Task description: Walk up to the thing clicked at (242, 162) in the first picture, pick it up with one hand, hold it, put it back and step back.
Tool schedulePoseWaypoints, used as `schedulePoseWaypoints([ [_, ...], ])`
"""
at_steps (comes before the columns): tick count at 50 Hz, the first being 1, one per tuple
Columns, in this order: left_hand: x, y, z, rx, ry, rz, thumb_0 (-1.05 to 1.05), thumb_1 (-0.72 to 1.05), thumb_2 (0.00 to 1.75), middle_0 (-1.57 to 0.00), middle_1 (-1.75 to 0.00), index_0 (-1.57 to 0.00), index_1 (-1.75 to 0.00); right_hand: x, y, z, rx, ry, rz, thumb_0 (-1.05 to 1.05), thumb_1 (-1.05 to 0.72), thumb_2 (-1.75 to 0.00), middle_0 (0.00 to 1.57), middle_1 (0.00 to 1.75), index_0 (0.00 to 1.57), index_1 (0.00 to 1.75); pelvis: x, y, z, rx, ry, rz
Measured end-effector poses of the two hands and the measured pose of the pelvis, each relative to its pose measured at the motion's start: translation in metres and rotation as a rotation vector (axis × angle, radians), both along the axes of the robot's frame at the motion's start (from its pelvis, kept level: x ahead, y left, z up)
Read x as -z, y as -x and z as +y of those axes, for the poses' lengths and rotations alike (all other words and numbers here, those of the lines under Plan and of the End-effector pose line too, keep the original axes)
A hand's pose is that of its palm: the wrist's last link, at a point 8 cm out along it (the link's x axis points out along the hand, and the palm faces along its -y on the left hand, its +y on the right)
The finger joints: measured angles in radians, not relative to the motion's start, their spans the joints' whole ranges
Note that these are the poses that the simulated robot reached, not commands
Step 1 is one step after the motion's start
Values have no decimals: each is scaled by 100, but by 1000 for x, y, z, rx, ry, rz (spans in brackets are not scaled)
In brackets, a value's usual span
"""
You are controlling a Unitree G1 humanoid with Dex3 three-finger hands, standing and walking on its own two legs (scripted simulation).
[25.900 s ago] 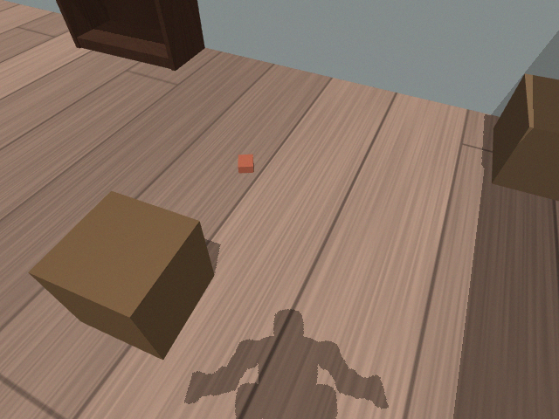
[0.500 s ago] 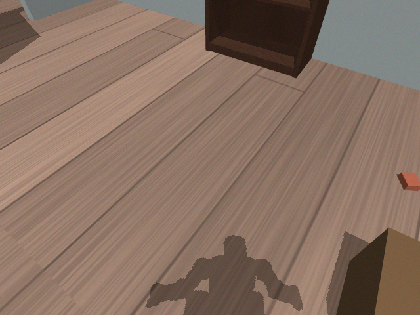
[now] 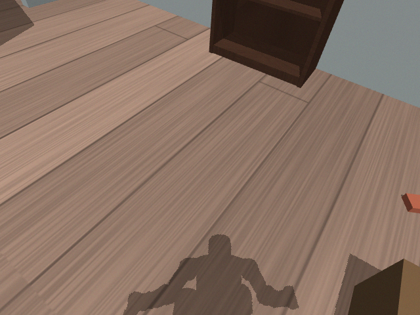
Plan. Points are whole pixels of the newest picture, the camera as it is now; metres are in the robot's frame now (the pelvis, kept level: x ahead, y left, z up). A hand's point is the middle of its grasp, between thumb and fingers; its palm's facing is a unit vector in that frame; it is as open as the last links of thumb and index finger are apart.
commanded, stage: walk up
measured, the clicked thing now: (413, 203) +0.85 -1.22 -0.75
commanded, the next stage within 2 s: none
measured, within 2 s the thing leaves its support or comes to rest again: neither
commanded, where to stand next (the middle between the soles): +0.79 -0.02 m, yaw +1 degrees
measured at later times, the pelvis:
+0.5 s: pelvis +0.20 -0.03 +0.00, yaw +1 degrees
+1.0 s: pelvis +0.41 +0.00 +0.00, yaw -1 degrees
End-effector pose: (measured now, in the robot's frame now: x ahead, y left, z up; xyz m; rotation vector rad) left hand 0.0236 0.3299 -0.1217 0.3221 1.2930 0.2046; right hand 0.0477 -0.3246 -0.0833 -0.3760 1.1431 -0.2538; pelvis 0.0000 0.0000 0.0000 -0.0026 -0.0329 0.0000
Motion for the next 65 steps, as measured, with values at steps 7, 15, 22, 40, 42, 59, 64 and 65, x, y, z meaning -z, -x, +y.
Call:
schedulePoseWaypoints([
  [7,-9,-105,-12,94,35,-104,1,91,90,-20,-30,-20,-30,5,-14,9,43,-29,61,1,-91,-90,21,30,21,30,-3,-52,2,14,-13,-19],
  [15,-14,-241,-48,159,18,-269,1,91,90,-20,-30,-20,-30,48,-66,-6,69,-76,106,1,-90,-90,21,30,21,30,22,-130,-18,4,-10,-34],
  [22,-32,-279,-61,108,11,-334,0,91,90,-20,-30,-20,-30,43,-161,-9,-11,-106,50,1,-91,-90,21,30,21,30,10,-181,-27,-11,1,-41],
  [40,10,-329,4,28,17,-42,1,91,90,-20,-30,-20,-30,0,-355,11,-82,20,-77,1,-91,-90,21,30,21,30,13,-333,11,-2,5,-1],
  [42,8,-351,3,41,23,-46,1,91,90,-20,-30,-20,-30,-5,-365,15,-71,16,-81,1,-91,-90,21,30,21,30,8,-348,10,3,1,-2],
  [59,-24,-544,-45,103,-47,-242,1,91,90,-20,-30,-20,-30,47,-461,-30,-19,-64,47,1,-91,-90,21,30,21,30,20,-481,-35,1,-8,-17],
  [64,-35,-558,-54,75,-44,-221,0,91,90,-20,-30,-20,-30,39,-517,-28,-54,-92,17,1,-91,-90,21,30,20,30,8,-513,-38,-1,-1,-10],
  [65,-36,-560,-54,72,-44,-211,0,90,90,-20,-30,-21,-30,37,-527,-27,-63,-94,10,1,-91,-90,21,30,20,30,6,-519,-38,-1,1,-8],
])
